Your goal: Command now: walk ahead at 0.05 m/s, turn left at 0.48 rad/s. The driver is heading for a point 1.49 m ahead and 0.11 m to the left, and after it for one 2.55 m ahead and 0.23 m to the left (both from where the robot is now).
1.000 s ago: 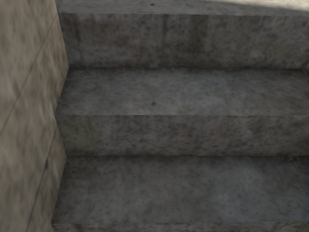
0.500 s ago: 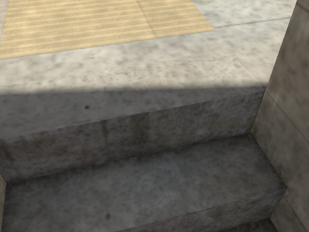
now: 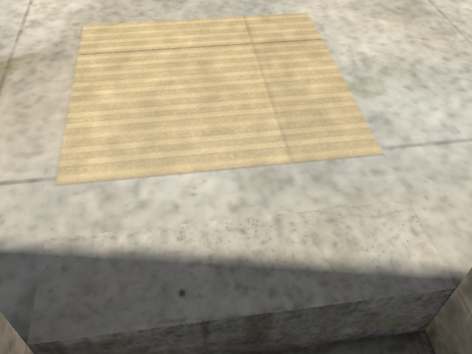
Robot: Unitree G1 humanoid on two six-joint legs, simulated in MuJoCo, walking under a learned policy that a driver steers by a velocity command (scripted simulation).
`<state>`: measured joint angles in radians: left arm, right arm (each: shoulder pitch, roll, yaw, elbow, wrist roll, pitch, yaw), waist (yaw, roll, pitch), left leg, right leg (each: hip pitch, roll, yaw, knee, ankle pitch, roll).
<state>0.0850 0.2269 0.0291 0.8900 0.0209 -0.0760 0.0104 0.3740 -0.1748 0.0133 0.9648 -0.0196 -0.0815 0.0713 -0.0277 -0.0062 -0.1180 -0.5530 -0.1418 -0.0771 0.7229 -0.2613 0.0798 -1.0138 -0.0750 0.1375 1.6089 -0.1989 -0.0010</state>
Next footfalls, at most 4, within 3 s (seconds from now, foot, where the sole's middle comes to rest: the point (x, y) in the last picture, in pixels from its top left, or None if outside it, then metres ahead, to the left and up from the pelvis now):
0.44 right None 0.24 -0.25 -0.55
0.74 left None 0.04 -0.14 -0.75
1.30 right None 0.06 -0.26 -0.75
2.64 left None -0.18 0.07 -0.95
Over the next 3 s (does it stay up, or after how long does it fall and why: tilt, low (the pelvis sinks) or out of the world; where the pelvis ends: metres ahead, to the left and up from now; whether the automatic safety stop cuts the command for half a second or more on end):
stays up -0.01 -0.06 -0.09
